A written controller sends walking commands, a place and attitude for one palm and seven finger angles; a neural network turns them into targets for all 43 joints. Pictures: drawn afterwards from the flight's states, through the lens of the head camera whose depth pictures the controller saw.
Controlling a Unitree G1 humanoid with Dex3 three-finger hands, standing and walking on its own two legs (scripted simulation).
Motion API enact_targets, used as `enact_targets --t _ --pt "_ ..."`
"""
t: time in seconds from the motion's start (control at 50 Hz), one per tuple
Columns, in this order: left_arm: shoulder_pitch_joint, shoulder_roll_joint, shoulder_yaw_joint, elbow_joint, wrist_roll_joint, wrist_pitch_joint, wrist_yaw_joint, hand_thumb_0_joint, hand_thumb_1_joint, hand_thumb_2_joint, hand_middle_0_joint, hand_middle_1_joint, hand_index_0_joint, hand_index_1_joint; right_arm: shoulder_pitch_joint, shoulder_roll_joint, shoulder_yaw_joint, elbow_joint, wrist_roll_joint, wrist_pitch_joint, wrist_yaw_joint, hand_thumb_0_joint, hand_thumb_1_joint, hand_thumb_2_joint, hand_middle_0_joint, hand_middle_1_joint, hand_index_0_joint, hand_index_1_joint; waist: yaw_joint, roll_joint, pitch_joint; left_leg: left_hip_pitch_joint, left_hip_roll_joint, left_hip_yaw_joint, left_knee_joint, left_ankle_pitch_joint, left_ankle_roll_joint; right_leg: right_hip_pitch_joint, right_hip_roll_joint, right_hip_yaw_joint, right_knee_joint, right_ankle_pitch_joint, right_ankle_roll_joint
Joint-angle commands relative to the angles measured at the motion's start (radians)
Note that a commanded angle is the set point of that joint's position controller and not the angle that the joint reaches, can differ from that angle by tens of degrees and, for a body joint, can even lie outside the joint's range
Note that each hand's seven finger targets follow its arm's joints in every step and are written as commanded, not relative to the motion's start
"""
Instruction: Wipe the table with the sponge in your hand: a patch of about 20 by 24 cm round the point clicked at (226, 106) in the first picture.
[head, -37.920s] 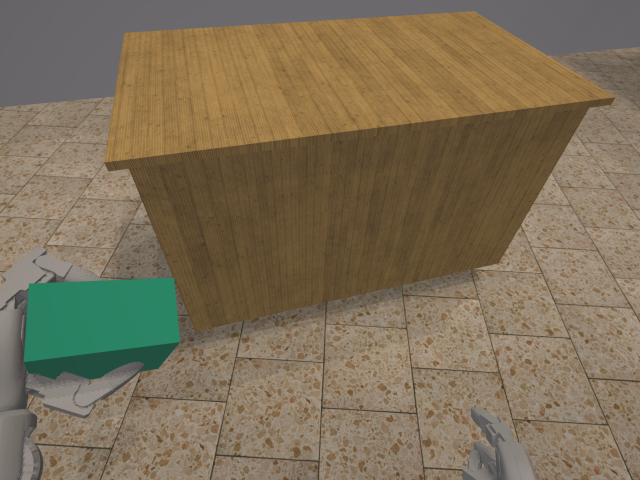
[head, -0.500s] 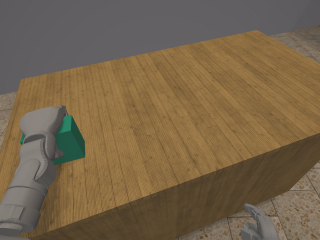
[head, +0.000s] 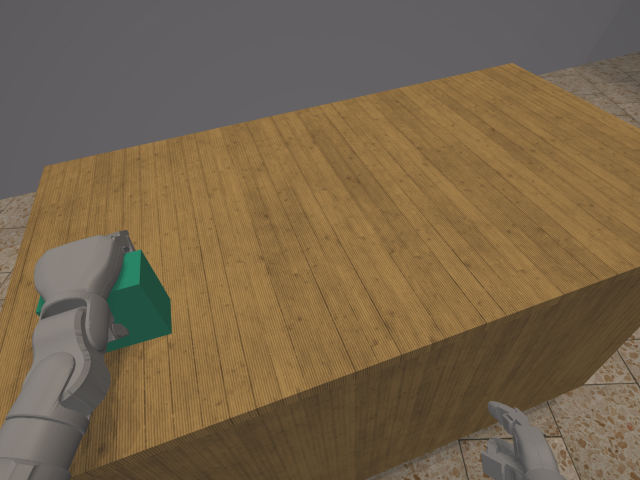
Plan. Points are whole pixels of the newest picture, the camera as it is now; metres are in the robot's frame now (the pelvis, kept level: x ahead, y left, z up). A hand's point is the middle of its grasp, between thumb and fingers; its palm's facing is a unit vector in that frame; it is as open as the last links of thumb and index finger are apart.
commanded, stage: wipe back along the first lane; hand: left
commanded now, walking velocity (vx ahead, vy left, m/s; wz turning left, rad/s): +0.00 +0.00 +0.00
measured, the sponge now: (118, 312) +0.29 +0.31 +0.06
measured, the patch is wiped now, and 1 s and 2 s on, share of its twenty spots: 1.00 1.00 1.00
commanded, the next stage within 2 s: lift the sponge slowly off the table in 0.60 s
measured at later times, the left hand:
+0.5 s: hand (91, 330) +0.24 +0.30 +0.11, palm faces +0.10 -0.09 -0.99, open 10.3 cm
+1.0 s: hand (90, 358) +0.20 +0.28 +0.11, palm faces +0.09 -0.11 -0.99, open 10.3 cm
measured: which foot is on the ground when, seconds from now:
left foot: down 0.00-1.00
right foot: down 0.00-1.00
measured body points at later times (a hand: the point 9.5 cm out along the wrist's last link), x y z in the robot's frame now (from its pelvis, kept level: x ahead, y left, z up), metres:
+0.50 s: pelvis +0.00 +0.01 +0.00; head -0.02 -0.02 +0.45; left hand +0.23 +0.30 +0.16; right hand +0.24 -0.21 -0.08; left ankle -0.01 +0.11 -0.74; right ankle -0.03 -0.12 -0.74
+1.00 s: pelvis -0.02 +0.00 +0.00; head -0.05 -0.04 +0.45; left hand +0.20 +0.28 +0.16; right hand +0.23 -0.20 -0.07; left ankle -0.01 +0.11 -0.74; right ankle -0.03 -0.12 -0.74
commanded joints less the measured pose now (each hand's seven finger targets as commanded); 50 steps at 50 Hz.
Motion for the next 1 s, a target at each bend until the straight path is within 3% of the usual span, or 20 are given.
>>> enact_targets --t 0.0,0.16,0.18,0.26,0.32,0.36,0.4,0.46,0.5,0.56,0.62,0.66,0.72,0.76,0.78,0.82,0.86,0.92,0.96,0.98 --pt "-0.061 0.149 0.054 -0.114 -0.021 0.028 -0.034 0.000 0.100 1.300 -1.200 -1.600 -1.200 -1.600 -0.193 -0.106 -0.039 -0.178 -0.004 -0.062 -0.006 0.000 -0.900 -0.900 0.200 0.300 0.200 0.300 0.018 -0.097 -0.141 0.052 -0.022 -0.019 -0.028 0.312 0.038 0.072 0.022 0.009 -0.026 0.333 -0.049" --pt "0.112 0.185 0.126 -0.280 -0.057 0.044 -0.028 0.000 0.100 1.300 -1.200 -1.600 -1.200 -1.600 -0.222 -0.099 -0.034 -0.202 -0.013 -0.063 0.011 0.000 -0.900 -0.900 0.200 0.300 0.200 0.300 0.044 -0.099 -0.165 0.062 -0.017 -0.022 -0.009 0.384 0.032 0.115 0.021 0.027 0.002 0.447 -0.050" --pt "0.130 0.162 0.110 -0.288 -0.055 0.050 -0.025 0.000 0.100 1.300 -1.200 -1.600 -1.200 -1.600 -0.215 -0.096 -0.035 -0.206 -0.013 -0.061 0.011 0.000 -0.900 -0.900 0.200 0.300 0.200 0.300 0.043 -0.106 -0.166 0.061 -0.020 -0.016 -0.001 0.393 0.034 0.114 0.020 0.017 0.007 0.457 -0.046" --pt "0.175 0.156 0.112 -0.370 -0.063 0.075 -0.020 0.000 0.100 1.300 -1.200 -1.600 -1.200 -1.600 -0.244 -0.092 -0.029 -0.211 -0.010 -0.058 0.018 0.000 -0.900 -0.900 0.200 0.300 0.200 0.300 0.044 -0.077 -0.139 0.065 -0.011 -0.026 -0.012 0.388 0.028 0.093 0.026 0.029 0.001 0.416 -0.052" --pt "0.245 0.088 0.054 -0.388 -0.057 0.099 -0.022 0.000 0.100 1.300 -1.200 -1.600 -1.200 -1.600 -0.240 -0.085 -0.025 -0.214 -0.008 -0.058 0.022 0.000 -0.900 -0.900 0.200 0.300 0.200 0.300 0.043 -0.083 -0.115 0.062 -0.006 -0.030 -0.014 0.402 0.027 0.078 0.028 0.008 0.004 0.405 -0.049" --pt "0.226 0.113 0.070 -0.448 -0.052 0.108 -0.020 0.000 0.100 1.300 -1.200 -1.600 -1.200 -1.600 -0.267 -0.086 -0.024 -0.223 -0.009 -0.061 0.021 0.000 -0.900 -0.900 0.200 0.300 0.200 0.300 0.048 -0.070 -0.129 0.069 -0.003 -0.037 -0.021 0.380 0.028 0.079 0.032 0.028 0.003 0.371 -0.056" --pt "0.256 0.049 0.012 -0.448 -0.045 0.120 -0.020 0.000 0.100 1.300 -1.200 -1.600 -1.200 -1.600 -0.261 -0.076 -0.022 -0.226 -0.006 -0.065 0.023 0.000 -0.900 -0.900 0.200 0.300 0.200 0.300 0.046 -0.073 -0.116 0.066 0.000 -0.039 -0.025 0.373 0.029 0.062 0.030 0.007 0.003 0.329 -0.052" --pt "0.295 0.095 0.058 -0.496 -0.052 0.118 -0.015 0.000 0.100 1.300 -1.200 -1.600 -1.200 -1.600 -0.281 -0.080 -0.023 -0.227 -0.010 -0.068 0.023 0.000 -0.900 -0.900 0.200 0.300 0.200 0.300 0.057 -0.086 -0.128 0.065 0.000 -0.045 -0.027 0.344 0.029 0.078 0.035 0.033 0.003 0.320 -0.057" --pt "0.310 0.055 0.022 -0.474 -0.050 0.128 -0.015 0.000 0.100 1.300 -1.200 -1.600 -1.200 -1.600 -0.276 -0.073 -0.019 -0.225 -0.007 -0.069 0.023 0.000 -0.900 -0.900 0.200 0.300 0.200 0.300 0.051 -0.091 -0.094 0.050 0.000 -0.042 -0.031 0.325 0.028 0.059 0.031 0.014 -0.001 0.287 -0.052" --pt "0.313 0.084 0.047 -0.516 -0.048 0.129 -0.010 0.000 0.100 1.300 -1.200 -1.600 -1.200 -1.600 -0.297 -0.077 -0.020 -0.227 -0.010 -0.070 0.021 0.000 -0.900 -0.900 0.200 0.300 0.200 0.300 0.061 -0.091 -0.097 0.053 0.001 -0.048 -0.040 0.292 0.029 0.060 0.038 0.034 -0.006 0.250 -0.057" --pt "0.348 0.044 0.013 -0.495 -0.047 0.135 -0.010 0.000 0.100 1.300 -1.200 -1.600 -1.200 -1.600 -0.282 -0.074 -0.018 -0.220 -0.009 -0.072 0.023 0.000 -0.900 -0.900 0.200 0.300 0.200 0.300 0.056 -0.089 -0.066 0.043 0.001 -0.043 -0.038 0.281 0.028 0.043 0.037 0.021 -0.010 0.234 -0.053" --pt "0.331 0.079 0.039 -0.535 -0.041 0.134 -0.007 0.000 0.100 1.300 -1.200 -1.600 -1.200 -1.600 -0.304 -0.075 -0.018 -0.224 -0.011 -0.075 0.023 0.000 -0.900 -0.900 0.200 0.300 0.200 0.300 0.059 -0.081 -0.082 0.052 0.000 -0.047 -0.039 0.265 0.030 0.049 0.040 0.048 -0.013 0.220 -0.059" --pt "0.314 0.057 0.014 -0.518 -0.041 0.138 -0.008 0.000 0.100 1.300 -1.200 -1.600 -1.200 -1.600 -0.292 -0.073 -0.017 -0.218 -0.011 -0.076 0.019 0.000 -0.900 -0.900 0.200 0.300 0.200 0.300 0.054 -0.084 -0.059 0.042 -0.002 -0.043 -0.043 0.242 0.031 0.036 0.037 0.030 -0.020 0.189 -0.053" --pt "0.259 0.126 0.067 -0.560 -0.028 0.135 0.000 0.000 0.100 1.300 -1.200 -1.600 -1.200 -1.600 -0.311 -0.075 -0.018 -0.217 -0.015 -0.081 0.014 0.000 -0.900 -0.900 0.200 0.300 0.200 0.300 0.063 -0.060 -0.092 0.059 -0.003 -0.051 -0.043 0.243 0.031 0.050 0.039 0.061 -0.019 0.186 -0.061" --pt "0.221 0.089 0.024 -0.589 -0.021 0.133 -0.001 0.000 0.100 1.300 -1.200 -1.600 -1.200 -1.600 -0.302 -0.066 -0.013 -0.233 -0.015 -0.088 0.015 0.000 -0.900 -0.900 0.200 0.300 0.200 0.300 0.059 -0.048 -0.109 0.061 -0.008 -0.043 -0.037 0.260 0.034 0.056 0.034 0.032 -0.011 0.194 -0.058" --pt "0.276 0.078 0.026 -0.528 -0.030 0.135 -0.006 0.000 0.100 1.300 -1.200 -1.600 -1.200 -1.600 -0.295 -0.067 -0.015 -0.213 -0.016 -0.090 0.012 0.000 -0.900 -0.900 0.200 0.300 0.200 0.300 0.060 -0.072 -0.065 0.055 -0.006 -0.046 -0.044 0.245 0.033 0.041 0.038 0.035 -0.025 0.177 -0.056" --pt "0.197 0.134 0.063 -0.566 -0.024 0.126 -0.005 0.000 0.100 1.300 -1.200 -1.600 -1.200 -1.600 -0.311 -0.069 -0.012 -0.215 -0.018 -0.094 0.006 0.000 -0.900 -0.900 0.200 0.300 0.200 0.300 0.059 -0.054 -0.077 0.065 -0.007 -0.053 -0.048 0.223 0.032 0.045 0.040 0.063 -0.034 0.151 -0.062" --pt "0.153 0.111 0.032 -0.520 -0.017 0.120 -0.010 0.000 0.100 1.300 -1.200 -1.600 -1.200 -1.600 -0.295 -0.067 -0.010 -0.204 -0.019 -0.103 -0.003 0.000 -0.900 -0.900 0.200 0.300 0.200 0.300 0.053 -0.050 -0.063 0.066 -0.012 -0.047 -0.052 0.208 0.033 0.032 0.037 0.045 -0.045 0.123 -0.059" --pt "0.092 0.175 0.080 -0.559 -0.012 0.103 -0.008 0.000 0.100 1.300 -1.200 -1.600 -1.200 -1.600 -0.309 -0.069 -0.010 -0.204 -0.021 -0.113 -0.009 0.000 -0.900 -0.900 0.200 0.300 0.200 0.300 0.056 -0.046 -0.090 0.088 -0.014 -0.053 -0.050 0.214 0.032 0.046 0.040 0.076 -0.051 0.130 -0.065" --pt "0.090 0.142 0.050 -0.566 -0.016 0.099 -0.008 0.000 0.100 1.300 -1.200 -1.600 -1.200 -1.600 -0.301 -0.061 -0.008 -0.216 -0.023 -0.121 -0.010 0.000 -0.900 -0.900 0.200 0.300 0.200 0.300 0.062 -0.029 -0.109 0.088 -0.020 -0.046 -0.044 0.221 0.036 0.057 0.032 0.055 -0.045 0.136 -0.061"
